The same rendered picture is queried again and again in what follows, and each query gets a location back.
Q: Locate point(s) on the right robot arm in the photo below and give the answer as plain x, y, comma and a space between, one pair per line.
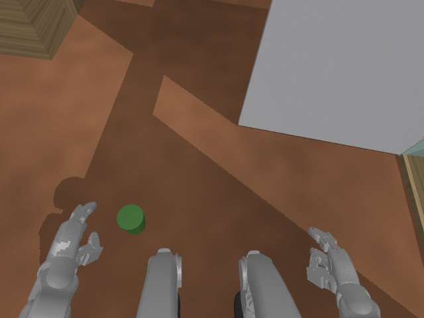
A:
354, 301

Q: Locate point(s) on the left robot arm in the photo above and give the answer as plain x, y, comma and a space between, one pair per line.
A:
53, 289

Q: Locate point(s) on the right robot hand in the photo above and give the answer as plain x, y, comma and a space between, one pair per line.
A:
336, 267

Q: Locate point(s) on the left robot hand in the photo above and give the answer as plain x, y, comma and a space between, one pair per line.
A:
67, 239

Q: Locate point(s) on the cup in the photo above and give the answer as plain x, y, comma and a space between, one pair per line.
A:
131, 219

